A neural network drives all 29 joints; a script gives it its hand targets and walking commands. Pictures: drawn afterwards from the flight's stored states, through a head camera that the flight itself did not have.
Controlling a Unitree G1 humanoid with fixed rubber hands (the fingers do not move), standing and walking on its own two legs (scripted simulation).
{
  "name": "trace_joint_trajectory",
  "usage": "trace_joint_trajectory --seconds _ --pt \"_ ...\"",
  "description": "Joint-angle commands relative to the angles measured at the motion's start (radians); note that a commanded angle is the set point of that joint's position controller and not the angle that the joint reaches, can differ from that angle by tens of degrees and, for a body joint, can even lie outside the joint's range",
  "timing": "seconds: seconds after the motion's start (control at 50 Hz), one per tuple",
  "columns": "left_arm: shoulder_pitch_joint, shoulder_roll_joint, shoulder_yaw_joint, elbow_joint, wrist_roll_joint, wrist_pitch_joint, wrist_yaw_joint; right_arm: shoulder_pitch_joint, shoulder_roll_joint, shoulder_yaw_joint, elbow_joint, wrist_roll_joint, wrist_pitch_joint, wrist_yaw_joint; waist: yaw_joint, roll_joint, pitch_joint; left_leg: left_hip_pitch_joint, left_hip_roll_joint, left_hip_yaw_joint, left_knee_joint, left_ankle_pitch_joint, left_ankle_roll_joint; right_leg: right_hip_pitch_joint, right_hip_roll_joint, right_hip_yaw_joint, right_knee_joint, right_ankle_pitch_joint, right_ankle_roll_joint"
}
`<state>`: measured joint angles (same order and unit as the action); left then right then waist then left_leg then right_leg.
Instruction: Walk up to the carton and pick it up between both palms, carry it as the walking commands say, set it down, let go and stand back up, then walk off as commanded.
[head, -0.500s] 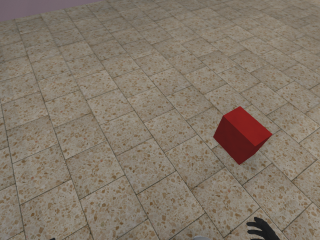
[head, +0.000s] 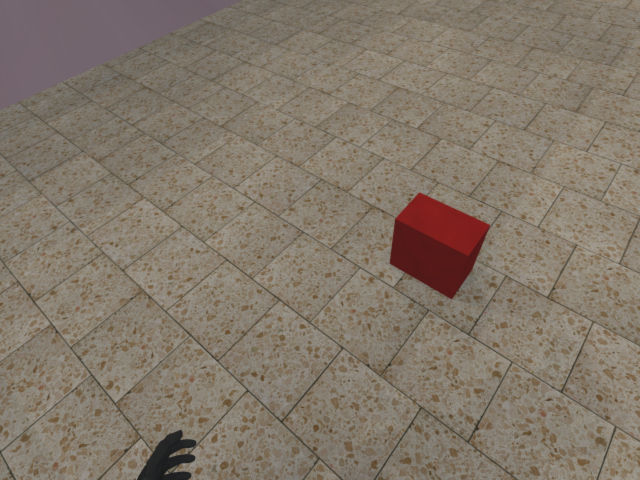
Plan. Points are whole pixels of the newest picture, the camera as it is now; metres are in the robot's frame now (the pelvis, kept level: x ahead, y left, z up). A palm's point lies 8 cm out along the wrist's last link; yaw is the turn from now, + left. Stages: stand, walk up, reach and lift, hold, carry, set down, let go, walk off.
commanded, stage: stand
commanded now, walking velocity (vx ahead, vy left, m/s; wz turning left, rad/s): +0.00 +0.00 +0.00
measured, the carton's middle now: (435, 246) +0.93 -0.38 -0.65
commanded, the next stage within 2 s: none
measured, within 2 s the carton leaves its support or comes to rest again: neither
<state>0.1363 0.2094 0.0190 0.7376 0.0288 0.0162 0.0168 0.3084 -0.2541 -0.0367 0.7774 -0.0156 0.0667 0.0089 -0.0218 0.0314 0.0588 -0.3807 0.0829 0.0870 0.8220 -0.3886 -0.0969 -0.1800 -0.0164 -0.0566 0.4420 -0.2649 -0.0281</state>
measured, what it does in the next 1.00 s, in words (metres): steps on the spot: left foot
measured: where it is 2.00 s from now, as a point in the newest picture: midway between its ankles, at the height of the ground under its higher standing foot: outside the picture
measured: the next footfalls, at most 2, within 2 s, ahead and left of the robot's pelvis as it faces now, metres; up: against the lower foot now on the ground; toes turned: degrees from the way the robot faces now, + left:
left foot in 0.12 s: +0.05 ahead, +0.18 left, +0.00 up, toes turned +6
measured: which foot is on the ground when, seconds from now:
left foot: up 0.00-0.10, down 0.12-1.00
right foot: down 0.00-1.00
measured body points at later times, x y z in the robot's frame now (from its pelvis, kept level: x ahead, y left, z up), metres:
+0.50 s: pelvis +0.00 +0.07 +0.00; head +0.01 +0.07 +0.45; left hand +0.06 +0.32 -0.15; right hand +0.09 -0.18 -0.13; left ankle +0.01 +0.17 -0.74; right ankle -0.02 -0.10 -0.74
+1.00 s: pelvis +0.00 +0.06 +0.00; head +0.01 +0.06 +0.45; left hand +0.01 +0.29 -0.16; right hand +0.02 -0.19 -0.15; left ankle +0.01 +0.17 -0.74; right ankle -0.02 -0.10 -0.74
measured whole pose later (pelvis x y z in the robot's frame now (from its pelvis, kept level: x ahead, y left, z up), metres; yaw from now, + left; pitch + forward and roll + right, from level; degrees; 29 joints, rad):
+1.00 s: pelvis +0.00 +0.06 +0.00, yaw +0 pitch -1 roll +0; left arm 0.27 0.18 0.02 1.13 0.01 0.00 0.04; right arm 0.28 -0.20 -0.02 1.03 -0.01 0.00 -0.02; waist -0.01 0.00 0.03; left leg -0.18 0.04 0.10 0.42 -0.22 0.00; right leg -0.11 -0.08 -0.04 0.37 -0.23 0.07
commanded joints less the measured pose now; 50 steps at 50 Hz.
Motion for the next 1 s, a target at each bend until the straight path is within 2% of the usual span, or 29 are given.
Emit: trace_joint_trajectory --seconds 0.0,0.04,0.06,0.08,0.1,0.12,0.14,0.16,0.18,0.22,0.26,0.44,0.72,0.98 --pt "0.015 0.143 0.030 -0.022 0.003 -0.017 -0.004 -0.004 -0.036 -0.010 -0.051 0.001 -0.012 0.010 0.039 -0.195 -0.069 0.033 -0.020 0.016 -0.111 0.026 -0.017 0.049 -0.179 0.090 -0.091 0.500 -0.080" --pt "0.018 0.165 0.039 -0.010 0.001 -0.012 -0.010 -0.017 -0.038 -0.010 -0.057 0.001 -0.014 0.006 0.045 -0.209 -0.064 0.067 -0.034 0.028 -0.197 0.041 -0.009 0.022 -0.178 0.116 -0.081 0.363 -0.082" --pt "0.007 0.173 0.044 -0.006 -0.002 -0.007 -0.014 -0.004 -0.040 -0.011 -0.052 0.000 -0.019 0.003 0.030 -0.197 -0.062 0.119 -0.038 0.037 -0.281 0.111 0.001 -0.013 -0.167 0.116 -0.064 0.283 -0.068" --pt "-0.001 0.174 0.045 -0.004 -0.009 -0.004 -0.017 0.022 -0.043 -0.012 -0.039 -0.006 -0.028 -0.002 0.009 -0.164 -0.065 0.211 -0.024 0.048 -0.401 0.245 0.009 -0.069 -0.154 0.115 -0.056 0.187 -0.038" --pt "0.013 0.148 0.041 -0.001 -0.008 -0.005 -0.020 0.041 -0.069 -0.018 -0.032 -0.018 -0.043 -0.007 0.005 -0.122 -0.081 0.305 0.024 0.007 -0.427 0.315 0.017 -0.126 -0.137 0.121 -0.042 0.098 -0.014" --pt "0.047 0.101 0.036 0.001 -0.006 -0.003 -0.021 0.066 -0.126 -0.023 -0.038 -0.027 -0.062 -0.008 0.010 0.018 -0.104 0.360 0.170 -0.126 -0.429 0.517 0.041 -0.176 -0.082 0.083 0.042 -0.019 0.022" --pt "0.044 0.050 0.022 0.001 -0.019 0.006 -0.020 0.031 -0.177 -0.030 -0.034 -0.010 -0.066 -0.011 0.018 0.218 -0.101 0.203 0.210 -0.166 -0.478 0.456 0.120 -0.095 -0.031 0.032 0.046 -0.097 0.055" --pt "0.039 0.071 0.022 0.019 -0.018 0.014 -0.021 -0.021 -0.134 -0.020 -0.044 -0.007 -0.066 -0.008 0.020 0.180 -0.059 0.138 0.207 -0.199 -0.528 0.299 0.143 -0.050 -0.026 0.030 0.038 -0.084 0.064" --pt "0.034 0.076 0.023 0.030 -0.014 0.016 -0.025 -0.057 -0.117 -0.013 -0.054 -0.002 -0.064 -0.007 0.023 0.150 -0.034 0.114 0.180 -0.185 -0.543 0.209 0.130 -0.025 -0.027 0.025 0.012 -0.031 0.068" --pt "0.043 0.089 0.027 0.049 -0.002 0.010 -0.036 -0.071 -0.109 -0.008 -0.054 0.004 -0.065 -0.012 0.021 0.131 -0.033 0.113 0.131 -0.151 -0.547 0.160 0.105 0.012 -0.048 0.034 -0.033 0.060 0.077" --pt "0.065 0.099 0.030 0.078 0.000 0.001 -0.036 -0.058 -0.114 -0.012 -0.045 0.003 -0.071 -0.013 0.018 0.096 -0.050 0.164 0.108 -0.125 -0.534 0.189 0.095 0.013 -0.060 0.032 -0.054 0.099 0.087" --pt "0.113 0.104 0.029 0.183 -0.008 -0.013 -0.013 -0.042 -0.085 -0.014 0.014 0.001 -0.079 -0.011 0.010 -0.010 -0.042 0.220 0.066 -0.086 -0.500 0.270 0.109 0.010 -0.086 0.046 -0.120 0.130 0.088" --pt "0.164 0.088 0.022 0.314 -0.015 -0.020 0.012 -0.011 -0.065 -0.013 0.152 0.000 -0.081 -0.025 0.013 -0.027 -0.019 0.212 0.041 -0.063 -0.487 0.305 0.113 0.034 -0.096 0.045 -0.133 0.150 0.071" --pt "0.194 0.054 0.007 0.383 -0.016 -0.021 0.022 0.024 -0.035 -0.001 0.243 0.002 -0.076 -0.036 0.008 -0.033 0.000 0.208 0.033 -0.055 -0.479 0.303 0.110 0.023 -0.094 0.042 -0.134 0.156 0.061"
